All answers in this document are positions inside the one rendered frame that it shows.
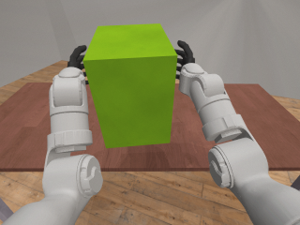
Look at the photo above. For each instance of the left robot hand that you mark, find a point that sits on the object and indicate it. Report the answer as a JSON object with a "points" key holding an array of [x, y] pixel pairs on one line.
{"points": [[75, 59]]}

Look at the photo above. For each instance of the right robot hand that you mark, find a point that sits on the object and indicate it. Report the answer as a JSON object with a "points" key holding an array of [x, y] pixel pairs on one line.
{"points": [[186, 54]]}

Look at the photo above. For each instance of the left robot upper arm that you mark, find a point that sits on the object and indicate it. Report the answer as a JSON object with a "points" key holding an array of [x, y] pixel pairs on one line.
{"points": [[68, 184]]}

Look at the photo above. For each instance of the carton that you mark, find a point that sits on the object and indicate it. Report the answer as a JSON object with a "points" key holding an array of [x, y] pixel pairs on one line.
{"points": [[131, 71]]}

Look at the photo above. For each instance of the table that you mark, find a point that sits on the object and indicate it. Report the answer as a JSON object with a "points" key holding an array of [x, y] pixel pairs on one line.
{"points": [[25, 124]]}

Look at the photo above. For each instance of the robot left forearm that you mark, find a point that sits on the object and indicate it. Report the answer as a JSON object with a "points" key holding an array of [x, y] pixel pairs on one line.
{"points": [[68, 104]]}

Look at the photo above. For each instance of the right robot upper arm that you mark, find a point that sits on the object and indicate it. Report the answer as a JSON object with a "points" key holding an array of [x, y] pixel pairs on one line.
{"points": [[241, 167]]}

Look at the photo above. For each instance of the robot right forearm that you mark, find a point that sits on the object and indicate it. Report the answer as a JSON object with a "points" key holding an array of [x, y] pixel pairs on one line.
{"points": [[220, 122]]}

